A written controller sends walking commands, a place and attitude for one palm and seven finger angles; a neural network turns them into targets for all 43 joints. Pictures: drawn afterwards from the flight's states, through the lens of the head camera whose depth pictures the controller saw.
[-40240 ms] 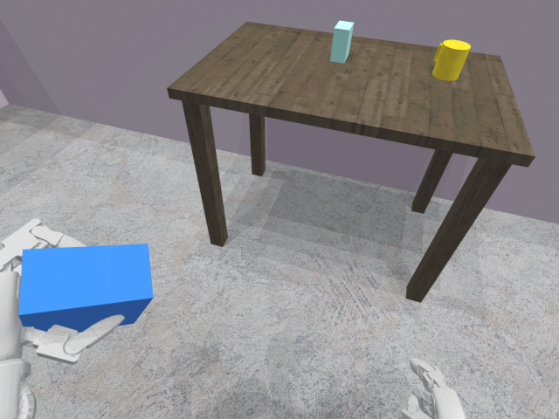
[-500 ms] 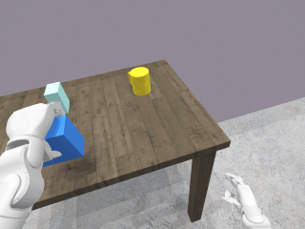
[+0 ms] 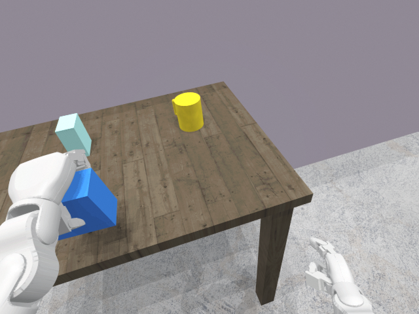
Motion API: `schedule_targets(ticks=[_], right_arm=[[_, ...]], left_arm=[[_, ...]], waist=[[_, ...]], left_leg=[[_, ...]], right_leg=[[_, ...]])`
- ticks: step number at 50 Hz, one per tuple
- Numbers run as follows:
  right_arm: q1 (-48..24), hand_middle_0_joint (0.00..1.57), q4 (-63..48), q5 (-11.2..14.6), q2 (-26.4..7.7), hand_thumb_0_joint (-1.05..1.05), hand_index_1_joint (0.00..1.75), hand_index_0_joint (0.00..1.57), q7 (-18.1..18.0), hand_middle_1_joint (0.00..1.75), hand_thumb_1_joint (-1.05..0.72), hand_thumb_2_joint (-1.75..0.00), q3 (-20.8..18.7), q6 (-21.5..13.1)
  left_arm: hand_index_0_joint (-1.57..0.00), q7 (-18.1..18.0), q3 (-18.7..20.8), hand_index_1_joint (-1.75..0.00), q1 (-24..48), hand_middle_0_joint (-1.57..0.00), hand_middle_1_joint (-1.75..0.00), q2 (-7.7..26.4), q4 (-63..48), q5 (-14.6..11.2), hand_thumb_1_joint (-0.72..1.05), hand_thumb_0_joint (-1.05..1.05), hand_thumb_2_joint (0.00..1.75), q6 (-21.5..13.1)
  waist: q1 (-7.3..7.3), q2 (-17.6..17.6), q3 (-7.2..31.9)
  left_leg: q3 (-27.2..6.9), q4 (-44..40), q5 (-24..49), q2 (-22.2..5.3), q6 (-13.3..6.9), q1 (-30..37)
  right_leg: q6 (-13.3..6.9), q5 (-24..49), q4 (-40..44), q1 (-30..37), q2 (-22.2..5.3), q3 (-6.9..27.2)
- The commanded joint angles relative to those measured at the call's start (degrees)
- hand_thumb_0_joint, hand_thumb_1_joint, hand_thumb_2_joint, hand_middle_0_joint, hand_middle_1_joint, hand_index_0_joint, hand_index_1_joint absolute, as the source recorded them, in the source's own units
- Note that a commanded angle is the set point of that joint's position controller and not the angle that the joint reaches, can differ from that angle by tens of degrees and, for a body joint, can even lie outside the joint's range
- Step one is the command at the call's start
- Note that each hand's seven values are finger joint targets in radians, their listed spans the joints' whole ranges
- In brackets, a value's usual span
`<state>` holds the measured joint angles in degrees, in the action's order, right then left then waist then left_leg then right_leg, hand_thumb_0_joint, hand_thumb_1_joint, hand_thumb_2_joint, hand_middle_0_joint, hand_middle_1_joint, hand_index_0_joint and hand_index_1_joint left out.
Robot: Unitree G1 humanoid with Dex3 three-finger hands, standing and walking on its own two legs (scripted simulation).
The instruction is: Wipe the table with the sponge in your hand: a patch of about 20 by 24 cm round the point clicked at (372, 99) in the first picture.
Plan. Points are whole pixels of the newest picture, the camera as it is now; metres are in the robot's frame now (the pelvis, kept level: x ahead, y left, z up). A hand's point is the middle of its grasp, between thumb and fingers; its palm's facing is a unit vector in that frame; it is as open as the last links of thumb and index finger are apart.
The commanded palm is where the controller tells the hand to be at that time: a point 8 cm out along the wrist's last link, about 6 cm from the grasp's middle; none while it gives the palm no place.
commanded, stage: bring the sponge back beside the body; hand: left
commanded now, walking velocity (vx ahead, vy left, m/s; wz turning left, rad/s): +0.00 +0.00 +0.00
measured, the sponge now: (76, 210) +0.23 +0.30 +0.12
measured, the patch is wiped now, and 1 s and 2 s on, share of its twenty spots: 1.00 1.00 1.00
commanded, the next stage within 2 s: step back with the hand held close in 1.22 s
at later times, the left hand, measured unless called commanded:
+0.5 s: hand (67, 206) +0.21 +0.28 +0.16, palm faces +0.14 -0.09 -0.99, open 9.8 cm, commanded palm +0.16 +0.27 +0.23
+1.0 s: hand (64, 222) +0.18 +0.27 +0.15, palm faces +0.17 -0.12 -0.98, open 9.8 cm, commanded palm +0.14 +0.27 +0.23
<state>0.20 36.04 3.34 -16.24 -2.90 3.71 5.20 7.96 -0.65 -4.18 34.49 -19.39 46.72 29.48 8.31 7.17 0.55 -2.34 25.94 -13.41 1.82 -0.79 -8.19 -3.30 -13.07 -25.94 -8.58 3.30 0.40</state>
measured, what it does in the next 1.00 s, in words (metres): stands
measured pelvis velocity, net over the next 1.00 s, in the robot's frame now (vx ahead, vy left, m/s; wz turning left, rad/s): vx -0.01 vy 0.00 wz -0.02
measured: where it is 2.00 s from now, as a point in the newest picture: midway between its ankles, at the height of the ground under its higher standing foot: outside the picture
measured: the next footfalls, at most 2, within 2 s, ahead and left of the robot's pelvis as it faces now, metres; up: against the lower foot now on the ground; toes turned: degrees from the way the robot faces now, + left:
none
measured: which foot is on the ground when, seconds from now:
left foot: down 0.00-1.00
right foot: down 0.00-1.00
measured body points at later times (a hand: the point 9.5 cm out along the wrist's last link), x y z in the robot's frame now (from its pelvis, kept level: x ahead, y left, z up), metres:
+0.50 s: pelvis +0.00 -0.01 +0.00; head -0.04 -0.07 +0.44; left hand +0.20 +0.28 +0.21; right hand +0.26 -0.21 -0.07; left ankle +0.01 +0.11 -0.74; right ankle +0.01 -0.09 -0.74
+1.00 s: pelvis -0.01 +0.00 +0.00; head -0.06 -0.06 +0.44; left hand +0.17 +0.27 +0.21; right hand +0.25 -0.20 -0.06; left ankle +0.01 +0.11 -0.74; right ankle +0.01 -0.09 -0.74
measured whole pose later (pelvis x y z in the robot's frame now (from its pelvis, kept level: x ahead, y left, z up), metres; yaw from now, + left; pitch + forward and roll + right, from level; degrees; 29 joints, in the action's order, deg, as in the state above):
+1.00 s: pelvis -0.01 +0.00 +0.00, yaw -1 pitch -6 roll +0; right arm 1.0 35.7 2.4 -15.3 -3.3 3.3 3.4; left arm 4.6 0.5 -14.8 32.9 -27.0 45.2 27.6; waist 8.5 7.1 0.6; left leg -1.6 27.5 -13.6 0.9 -0.3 -7.5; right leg -3.7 -12.6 -27.0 -7.9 4.3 1.1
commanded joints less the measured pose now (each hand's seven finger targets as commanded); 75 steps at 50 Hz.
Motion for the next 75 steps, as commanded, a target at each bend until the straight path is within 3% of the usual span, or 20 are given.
schedule_targets(ticks=[1,3,9,23,31,33,42,48,53,56,64,66,67,68,69,70,71,72,73,75], right_arm=[[-14.1,0.20,-10.8,0.0,-4.6,0.00,0.30,0.20,-0.6,0.30,-0.90,-0.90,-1.7,-3.8],[-16.5,0.20,-11.6,0.5,-4.2,0.00,0.30,0.20,-0.5,0.30,-0.90,-0.90,-1.6,-4.3],[-14.5,0.20,-11.1,-0.1,-4.4,0.00,0.30,0.20,-0.4,0.30,-0.90,-0.90,-1.7,-4.1],[-16.6,0.20,-12.0,0.0,-4.3,0.00,0.30,0.20,-0.8,0.30,-0.90,-0.90,-1.9,-5.0],[-13.8,0.20,-11.2,-0.8,-4.2,0.00,0.30,0.20,-0.5,0.30,-0.90,-0.90,-2.3,-4.9],[-16.3,0.20,-11.9,-0.3,-4.1,0.00,0.30,0.20,-0.4,0.30,-0.90,-0.90,-2.1,-5.2],[-14.7,0.20,-11.6,-0.6,-4.2,0.00,0.30,0.20,-0.8,0.30,-0.90,-0.90,-2.4,-5.2],[-16.2,0.20,-12.0,-0.5,-4.0,0.00,0.30,0.20,-1.1,0.30,-0.90,-0.90,-1.9,-5.7],[-16.4,0.20,-11.6,-0.4,-3.8,0.00,0.30,0.20,-0.9,0.30,-0.90,-0.90,-2.0,-5.6],[-14.5,0.20,-10.9,-0.6,-4.2,0.00,0.30,0.20,-0.7,0.30,-0.90,-0.90,-2.2,-5.2],[-14.8,0.20,-11.7,-0.7,-4.2,0.00,0.30,0.20,-0.7,0.30,-0.90,-0.90,-1.9,-5.4],[-14.3,0.20,-11.3,-0.7,-4.4,0.00,0.30,0.20,-0.7,0.30,-0.90,-0.90,-2.0,-5.0],[-13.3,0.20,-10.0,-0.5,-4.7,0.00,0.30,0.20,-1.1,0.30,-0.90,-0.90,-1.8,-4.4],[-2.2,0.20,-22.0,0.5,-1.8,0.00,0.30,0.20,-0.1,0.30,-0.90,-0.90,-1.6,-4.9],[0.5,0.20,-16.4,-1.7,-3.2,0.00,0.30,0.20,-0.4,0.30,-0.90,-0.90,-0.9,-5.4],[-0.3,0.20,-15.9,-1.7,-2.1,0.00,0.30,0.20,-0.2,0.30,-0.90,-0.90,-1.4,-5.1],[2.9,0.20,-16.2,-1.2,-2.9,0.00,0.30,0.20,-0.4,0.30,-0.90,-0.90,-2.6,-4.4],[3.2,0.20,-15.6,-1.3,-2.6,0.00,0.30,0.20,-0.7,0.30,-0.90,-0.90,-2.4,-4.4],[3.0,0.20,-15.8,-1.6,-3.1,0.00,0.30,0.20,-0.7,0.30,-0.90,-0.90,-2.3,-4.9],[3.1,0.20,-15.8,-2.0,-3.9,0.00,0.30,0.20,-1.0,0.30,-0.90,-0.90,-3.1,-4.8]], left_arm=[[-1.20,-3.6,10.2,-1.60,16.2,-1.20,-1.60,14.9,-10.3,2.6,0.10,0.00,1.30,-1.2],[-1.20,-3.4,10.0,-1.60,14.8,-1.20,-1.60,14.0,-13.1,2.5,0.10,0.00,1.30,-1.0],[-1.20,-3.2,11.0,-1.60,9.2,-1.20,-1.60,13.9,-12.3,1.4,0.10,0.00,1.30,-0.8],[-1.20,-3.6,11.2,-1.60,8.0,-1.20,-1.60,14.2,-15.7,1.3,0.10,0.00,1.30,-1.5],[-1.20,-5.2,12.6,-1.60,3.1,-1.20,-1.60,14.0,-16.2,0.9,0.10,0.00,1.30,-2.7],[-1.20,-5.6,13.6,-1.60,2.9,-1.20,-1.60,14.4,-17.2,0.8,0.10,0.00,1.30,-2.4],[-1.20,-5.6,10.3,-1.60,0.7,-1.20,-1.60,10.7,-17.6,-0.4,0.10,0.00,1.30,-2.5],[-1.20,-6.5,12.3,-1.60,3.6,-1.20,-1.60,13.3,-19.5,1.1,0.10,0.00,1.30,-2.7],[-1.20,-6.9,11.9,-1.60,3.6,-1.20,-1.60,12.2,-18.2,1.3,0.10,0.00,1.30,-2.4],[-1.20,-6.5,10.6,-1.60,1.6,-1.20,-1.60,10.5,-16.0,0.1,0.10,0.00,1.30,-2.2],[-1.20,-6.2,11.0,-1.60,2.5,-1.20,-1.60,11.3,-19.2,0.7,0.10,0.00,1.30,-1.7],[-1.20,-6.2,11.1,-1.60,1.6,-1.20,-1.60,11.4,-17.7,0.6,0.10,0.00,1.30,-1.6],[-1.20,-6.1,7.6,-1.60,1.2,-1.20,-1.60,7.5,-9.2,1.5,0.10,0.00,1.30,-0.7],[-1.20,-10.0,20.6,-1.60,17.0,-1.20,-1.60,0.1,-21.0,-45.2,0.10,0.00,1.30,-15.4],[-1.20,-11.5,23.5,-1.60,1.6,-1.20,-1.60,5.1,-11.7,-47.1,0.10,0.00,1.30,-20.6],[-1.20,-11.5,19.9,-1.60,-3.2,-1.20,-1.60,0.9,-11.3,-47.7,0.10,0.00,1.30,-22.6],[-1.20,-12.8,25.7,-1.60,-3.9,-1.20,-1.60,4.3,-18.0,-49.7,0.10,0.00,1.30,-25.3],[-1.20,-13.4,25.5,-1.60,-4.7,-1.20,-1.60,3.2,-23.4,-50.3,0.10,0.00,1.30,-27.6],[-1.20,-14.4,28.9,-1.60,-5.4,-1.20,-1.60,6.3,-28.7,-50.9,0.10,0.00,1.30,-29.9],[-1.20,-15.7,29.8,-1.60,-11.7,-1.20,-1.60,4.3,-34.4,-51.7,0.10,0.00,1.30,-33.0]], waist=[[-0.43,-1.8,10.5],[-0.12,1.3,10.8],[-0.03,-5.2,10.7],[-0.20,-2.1,9.3],[0.30,-3.6,7.8],[0.46,-3.0,7.2],[-0.05,-3.6,5.0],[0.02,-2.1,5.3],[0.32,-0.3,5.4],[0.08,-3.3,4.7],[0.19,-3.2,6.8],[0.11,-4.1,5.4],[-1.28,-5.1,1.3],[-8.91,-10.6,-13.2],[-6.45,-16.6,-4.1],[-6.97,-16.5,-3.0],[-6.88,-18.9,0.1],[-7.42,-15.1,4.5],[-7.33,-8.8,7.6],[-7.23,1.9,12.4]], left_leg=[[-1.6,-3.0,10.7,0.6,-1.7,0.7],[-2.1,-2.8,10.9,0.7,-1.8,1.6],[-1.1,-1.8,11.3,0.5,-1.9,0.2],[-1.2,-0.8,8.7,0.9,-2.0,1.1],[-0.5,-0.8,8.8,0.6,-1.8,0.3],[-1.2,-0.9,7.7,0.6,-1.6,0.3],[-0.4,-1.7,4.9,0.4,-1.8,0.0],[-1.2,-2.5,3.3,0.3,-1.7,0.3],[-1.6,-3.4,3.9,0.2,-1.4,0.2],[-1.1,-3.5,4.2,0.0,-1.4,-0.3],[-1.4,-3.5,6.0,-0.2,-1.6,-0.2],[-1.4,-3.6,6.1,-0.3,-1.6,-0.2],[-0.6,-3.8,4.4,-0.4,-1.3,-1.2],[-2.5,-0.1,-8.2,-0.2,-2.4,-0.9],[-3.4,3.3,-8.7,-0.8,-2.9,0.4],[-3.1,4.7,-7.7,-0.1,-2.7,0.8],[-3.5,7.3,-6.3,-1.2,-2.4,1.1],[-2.9,8.1,-3.1,-2.3,-2.3,2.0],[-3.4,6.6,-1.0,-2.9,-2.1,2.9],[-6.7,2.6,5.8,-6.6,-2.6,0.0]], right_leg=[[-1.2,6.5,4.6,3.9,-1.4,4.1],[-1.9,6.8,4.7,3.5,-0.8,6.4],[-0.9,8.1,4.0,4.1,-1.6,5.1],[-1.0,3.8,5.5,1.8,-1.3,9.0],[-0.6,3.3,5.5,1.8,-1.9,7.2],[-1.3,1.5,6.1,0.9,-1.2,9.9],[-0.2,-2.8,6.9,-0.4,-1.9,7.0],[-1.1,-5.4,7.3,-0.6,-0.9,9.0],[-1.5,-3.5,6.5,0.3,-0.4,8.1],[-0.7,-2.5,6.6,0.6,-1.1,5.9],[-0.9,0.0,5.3,2.2,-0.8,5.4],[-0.8,0.1,5.9,1.6,-0.9,5.4],[-0.7,-1.8,6.7,-1.4,-0.7,4.8],[0.1,-7.2,15.6,-17.0,-2.2,12.0],[-1.0,-10.2,14.6,-17.1,-4.5,12.4],[-1.5,-10.4,13.4,-17.7,-5.5,11.7],[-1.0,-9.0,13.7,-16.2,-8.8,11.5],[-1.5,-3.3,11.2,-14.0,-11.4,11.7],[-1.7,1.5,8.5,-12.4,-11.7,12.9],[-1.0,12.1,0.0,-6.4,-10.8,8.7]])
